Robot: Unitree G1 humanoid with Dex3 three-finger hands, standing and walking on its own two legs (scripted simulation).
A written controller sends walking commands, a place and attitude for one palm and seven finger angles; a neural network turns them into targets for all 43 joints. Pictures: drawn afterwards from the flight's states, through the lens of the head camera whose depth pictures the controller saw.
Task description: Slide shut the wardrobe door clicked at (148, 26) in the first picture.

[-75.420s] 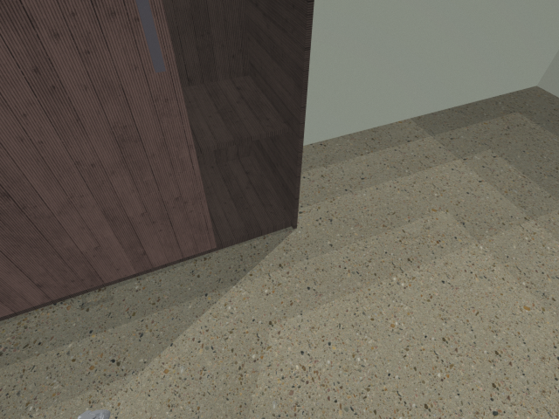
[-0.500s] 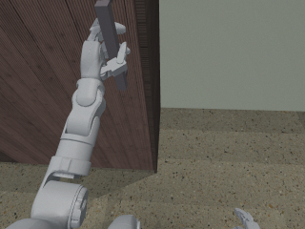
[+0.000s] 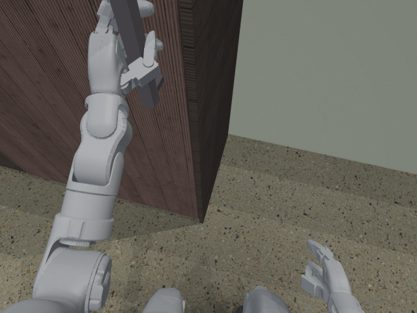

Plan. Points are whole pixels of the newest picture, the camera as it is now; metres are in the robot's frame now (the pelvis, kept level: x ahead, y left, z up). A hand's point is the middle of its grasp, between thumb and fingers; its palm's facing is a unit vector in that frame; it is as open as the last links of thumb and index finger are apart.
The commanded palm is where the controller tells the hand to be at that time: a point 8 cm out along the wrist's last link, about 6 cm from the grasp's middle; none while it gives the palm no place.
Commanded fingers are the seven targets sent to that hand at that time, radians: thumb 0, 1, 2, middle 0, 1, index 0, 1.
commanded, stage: step sideways, sliding the door along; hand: left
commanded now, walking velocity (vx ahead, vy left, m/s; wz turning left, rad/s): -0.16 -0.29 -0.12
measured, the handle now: (143, 41) +0.45 +0.19 +0.22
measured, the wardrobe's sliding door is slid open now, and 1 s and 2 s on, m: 0.00 0.00 0.00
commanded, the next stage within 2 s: none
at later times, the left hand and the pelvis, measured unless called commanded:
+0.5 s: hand (156, 59) +0.42 +0.16 +0.22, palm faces +0.50 -0.86 -0.08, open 6.8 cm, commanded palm +0.37 +0.10 +0.23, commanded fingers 0.00 0.90 0.90 -0.45 -1.40 -0.45 -1.40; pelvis +0.09 -0.07 +0.01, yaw +5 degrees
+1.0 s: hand (151, 59) +0.41 +0.16 +0.23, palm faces +0.31 -0.95 +0.03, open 6.9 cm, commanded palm +0.37 +0.15 +0.20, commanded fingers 0.00 0.90 0.90 -0.45 -1.40 -0.45 -1.40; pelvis +0.22 +0.02 +0.02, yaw +9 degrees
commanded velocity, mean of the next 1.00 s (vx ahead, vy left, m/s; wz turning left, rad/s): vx -0.20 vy -0.04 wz -0.22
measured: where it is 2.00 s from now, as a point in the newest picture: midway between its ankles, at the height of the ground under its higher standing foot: (214, 282)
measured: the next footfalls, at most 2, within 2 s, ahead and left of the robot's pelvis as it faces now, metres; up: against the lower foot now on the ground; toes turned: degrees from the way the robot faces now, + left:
right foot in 0.14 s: +0.11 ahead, -0.19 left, +0.00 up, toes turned +2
left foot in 0.58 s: +0.06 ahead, +0.08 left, +0.00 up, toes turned +14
